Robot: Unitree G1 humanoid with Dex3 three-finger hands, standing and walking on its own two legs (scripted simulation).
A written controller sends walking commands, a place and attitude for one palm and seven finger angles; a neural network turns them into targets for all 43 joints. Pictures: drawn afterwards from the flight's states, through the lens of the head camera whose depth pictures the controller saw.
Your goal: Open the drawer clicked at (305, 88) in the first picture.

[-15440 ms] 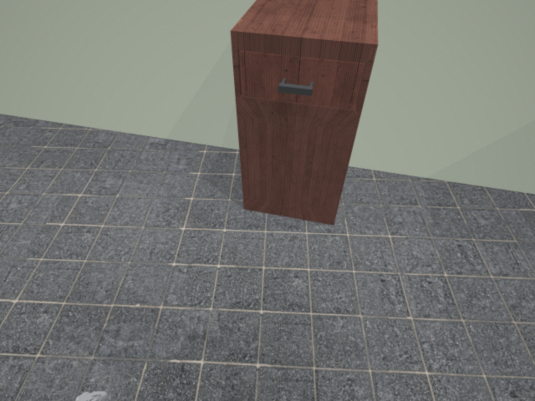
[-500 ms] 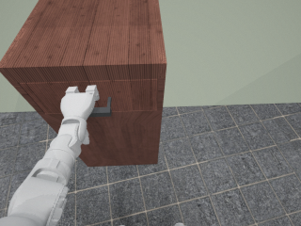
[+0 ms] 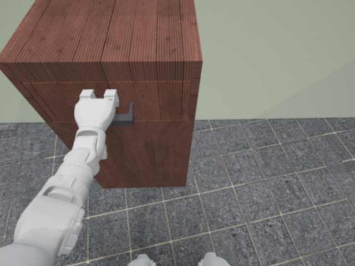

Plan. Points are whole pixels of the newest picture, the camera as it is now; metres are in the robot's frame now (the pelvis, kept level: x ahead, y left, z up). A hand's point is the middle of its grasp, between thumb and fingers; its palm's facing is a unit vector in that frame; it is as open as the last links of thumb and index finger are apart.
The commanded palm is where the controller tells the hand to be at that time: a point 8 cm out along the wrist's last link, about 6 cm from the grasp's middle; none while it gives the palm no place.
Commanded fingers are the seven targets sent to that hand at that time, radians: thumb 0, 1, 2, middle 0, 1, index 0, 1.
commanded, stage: lower the fingers behind the handle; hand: left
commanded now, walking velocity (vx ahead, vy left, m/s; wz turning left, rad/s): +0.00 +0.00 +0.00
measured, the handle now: (113, 113) +0.50 +0.16 +0.00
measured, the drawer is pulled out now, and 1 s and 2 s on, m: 0.00 0.00 0.00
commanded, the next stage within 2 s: lift the fingers back up to retry in 0.50 s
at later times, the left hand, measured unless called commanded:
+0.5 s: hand (102, 125) +0.46 +0.19 +0.00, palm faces +0.00 +0.03 -1.00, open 13.8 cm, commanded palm +0.43 +0.18 +0.03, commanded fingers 0.00 -0.50 0.30 -0.30 -1.20 -0.30 -1.20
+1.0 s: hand (104, 121) +0.46 +0.18 +0.02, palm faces -0.02 -0.03 -1.00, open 13.8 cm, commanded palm +0.43 +0.18 +0.09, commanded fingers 0.00 -0.50 0.30 -0.30 -1.20 -0.30 -1.20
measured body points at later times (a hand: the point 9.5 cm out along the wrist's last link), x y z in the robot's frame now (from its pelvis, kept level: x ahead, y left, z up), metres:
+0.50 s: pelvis -0.02 +0.00 -0.01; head +0.07 +0.00 +0.43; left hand +0.45 +0.18 +0.06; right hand +0.01 -0.26 -0.14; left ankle +0.01 +0.10 -0.69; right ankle +0.01 -0.12 -0.69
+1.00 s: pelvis +0.00 +0.00 +0.01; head +0.09 +0.00 +0.45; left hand +0.46 +0.17 +0.07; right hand +0.03 -0.26 -0.12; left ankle +0.01 +0.10 -0.69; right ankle +0.01 -0.12 -0.69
